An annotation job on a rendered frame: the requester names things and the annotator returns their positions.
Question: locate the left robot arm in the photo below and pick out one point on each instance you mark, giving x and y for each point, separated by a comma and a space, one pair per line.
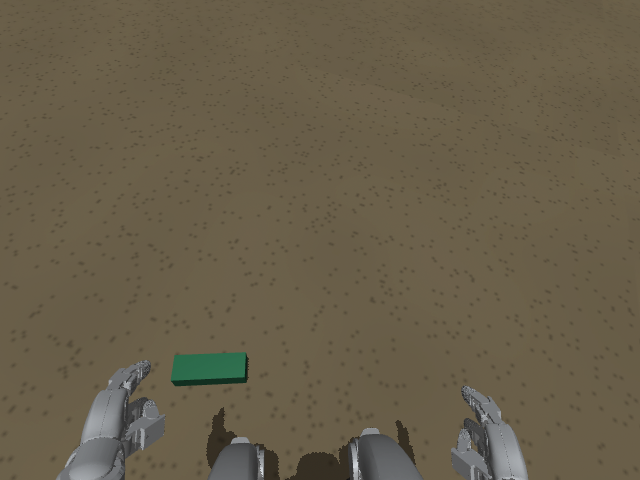
97, 459

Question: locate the right robot hand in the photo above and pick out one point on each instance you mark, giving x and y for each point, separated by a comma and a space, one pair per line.
499, 455

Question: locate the carton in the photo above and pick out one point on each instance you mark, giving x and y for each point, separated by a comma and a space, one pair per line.
209, 369

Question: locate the left robot hand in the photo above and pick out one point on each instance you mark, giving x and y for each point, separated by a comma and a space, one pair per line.
137, 425

